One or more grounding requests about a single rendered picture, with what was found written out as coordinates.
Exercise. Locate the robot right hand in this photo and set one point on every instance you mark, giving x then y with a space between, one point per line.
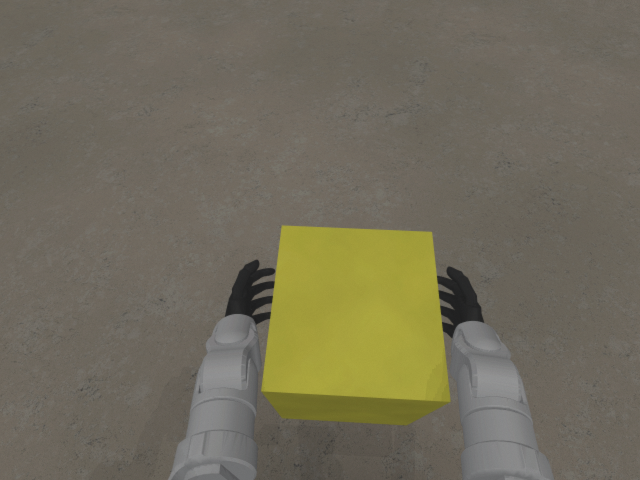
464 300

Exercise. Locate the right robot forearm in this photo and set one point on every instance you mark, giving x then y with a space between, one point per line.
499 438

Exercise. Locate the robot left hand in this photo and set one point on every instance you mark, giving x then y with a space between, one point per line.
243 292

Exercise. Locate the left robot forearm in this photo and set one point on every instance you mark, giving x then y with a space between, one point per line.
219 443

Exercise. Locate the carton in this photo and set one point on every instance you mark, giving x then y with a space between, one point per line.
355 331

